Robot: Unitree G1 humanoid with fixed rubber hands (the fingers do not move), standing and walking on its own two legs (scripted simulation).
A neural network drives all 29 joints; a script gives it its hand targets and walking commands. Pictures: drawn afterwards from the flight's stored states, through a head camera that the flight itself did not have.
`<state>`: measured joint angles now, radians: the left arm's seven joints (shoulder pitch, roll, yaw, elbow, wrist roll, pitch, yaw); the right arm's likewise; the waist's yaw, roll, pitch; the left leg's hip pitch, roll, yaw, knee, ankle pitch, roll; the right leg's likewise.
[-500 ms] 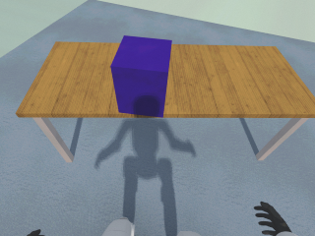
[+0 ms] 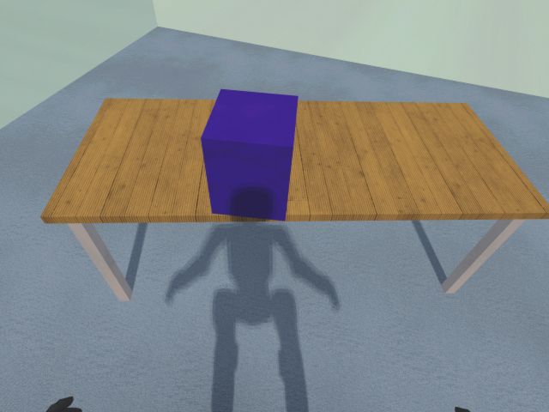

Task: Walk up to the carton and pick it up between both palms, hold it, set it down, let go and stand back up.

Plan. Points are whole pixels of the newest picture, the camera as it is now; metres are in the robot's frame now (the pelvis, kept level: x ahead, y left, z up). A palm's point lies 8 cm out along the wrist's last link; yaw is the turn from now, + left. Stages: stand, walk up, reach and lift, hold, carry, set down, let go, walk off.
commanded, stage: walk up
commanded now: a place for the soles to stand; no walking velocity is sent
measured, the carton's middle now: (253, 156) +0.73 +0.04 -0.09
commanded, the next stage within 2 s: none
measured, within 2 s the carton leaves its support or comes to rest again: neither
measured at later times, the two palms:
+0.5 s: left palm out of the picture +0.09 +0.40 -0.11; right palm (468, 379) +0.18 -0.30 -0.06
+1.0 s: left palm (98, 270) +0.38 +0.33 -0.09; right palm (454, 339) +0.26 -0.33 -0.10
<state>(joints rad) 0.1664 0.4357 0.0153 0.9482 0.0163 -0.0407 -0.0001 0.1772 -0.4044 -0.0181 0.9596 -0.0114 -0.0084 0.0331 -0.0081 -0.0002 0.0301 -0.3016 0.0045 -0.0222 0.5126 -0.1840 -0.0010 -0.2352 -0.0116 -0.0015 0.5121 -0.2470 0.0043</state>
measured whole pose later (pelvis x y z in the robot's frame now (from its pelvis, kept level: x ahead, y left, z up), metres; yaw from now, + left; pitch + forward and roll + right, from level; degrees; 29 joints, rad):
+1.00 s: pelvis +0.24 +0.01 -0.01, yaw -1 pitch -4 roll +0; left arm 0.14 0.44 0.06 0.80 0.02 -0.04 -0.05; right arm 0.34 -0.46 -0.05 0.83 0.00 -0.05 0.00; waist -0.04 0.00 0.14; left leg -0.18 0.04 0.01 0.85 -0.52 0.01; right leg -0.36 -0.04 -0.04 0.60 -0.19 -0.01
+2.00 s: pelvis +0.28 +0.00 +0.01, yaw +1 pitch -2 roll +0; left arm 0.11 0.42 0.00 1.03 0.01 -0.04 0.00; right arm 0.07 -0.40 -0.02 1.07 -0.01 0.00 0.03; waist -0.01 -0.01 0.03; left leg -0.22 0.03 0.03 0.38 -0.12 -0.01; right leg -0.12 -0.03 -0.02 0.40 -0.24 0.02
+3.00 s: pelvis +0.28 +0.00 +0.00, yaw +0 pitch -1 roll +0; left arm 0.09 0.43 0.04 0.89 0.00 0.18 0.02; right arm 0.00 -0.37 -0.11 1.11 -0.08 -0.07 0.05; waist 0.00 -0.01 0.09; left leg -0.27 0.05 0.04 0.48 -0.18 -0.03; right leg -0.18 -0.02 -0.01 0.49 -0.29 0.01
